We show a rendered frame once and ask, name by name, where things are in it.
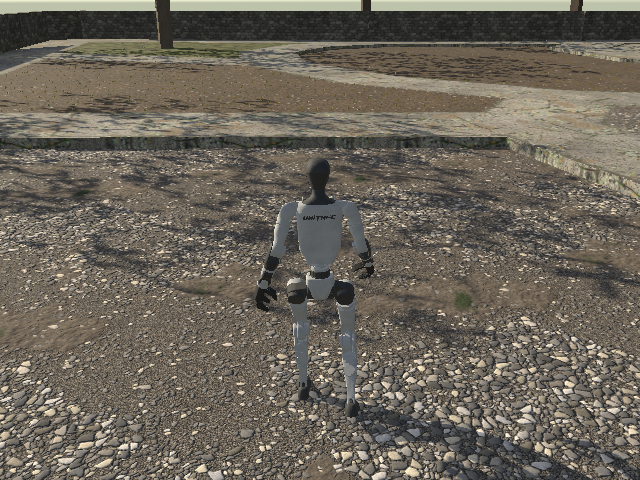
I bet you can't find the left robot hand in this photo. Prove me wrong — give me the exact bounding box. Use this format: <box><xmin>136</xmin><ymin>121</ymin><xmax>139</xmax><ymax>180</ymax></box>
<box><xmin>254</xmin><ymin>285</ymin><xmax>277</xmax><ymax>312</ymax></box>

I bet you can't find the left robot thigh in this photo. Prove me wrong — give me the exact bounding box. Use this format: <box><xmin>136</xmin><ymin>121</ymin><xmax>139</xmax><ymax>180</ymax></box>
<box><xmin>287</xmin><ymin>278</ymin><xmax>310</xmax><ymax>340</ymax></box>

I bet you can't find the robot right upper arm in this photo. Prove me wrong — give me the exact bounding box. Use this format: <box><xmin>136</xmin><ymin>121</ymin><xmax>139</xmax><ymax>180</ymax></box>
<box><xmin>339</xmin><ymin>200</ymin><xmax>368</xmax><ymax>254</ymax></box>

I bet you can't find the right robot hand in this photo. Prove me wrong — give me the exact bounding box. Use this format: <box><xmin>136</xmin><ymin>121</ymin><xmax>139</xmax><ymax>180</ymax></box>
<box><xmin>351</xmin><ymin>262</ymin><xmax>375</xmax><ymax>279</ymax></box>

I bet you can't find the robot left upper arm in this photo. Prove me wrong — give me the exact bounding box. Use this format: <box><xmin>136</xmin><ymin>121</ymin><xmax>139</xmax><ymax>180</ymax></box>
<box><xmin>270</xmin><ymin>201</ymin><xmax>298</xmax><ymax>258</ymax></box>

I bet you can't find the right robot shin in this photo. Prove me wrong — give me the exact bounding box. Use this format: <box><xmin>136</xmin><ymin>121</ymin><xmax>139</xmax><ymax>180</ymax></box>
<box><xmin>342</xmin><ymin>334</ymin><xmax>357</xmax><ymax>404</ymax></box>

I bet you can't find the right robot forearm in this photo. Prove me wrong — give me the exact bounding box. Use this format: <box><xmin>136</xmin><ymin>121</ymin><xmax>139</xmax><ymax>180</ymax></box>
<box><xmin>358</xmin><ymin>238</ymin><xmax>374</xmax><ymax>267</ymax></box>

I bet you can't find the left robot forearm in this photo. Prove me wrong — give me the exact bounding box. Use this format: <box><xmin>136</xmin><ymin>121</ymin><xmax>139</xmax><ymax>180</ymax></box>
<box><xmin>257</xmin><ymin>242</ymin><xmax>279</xmax><ymax>289</ymax></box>

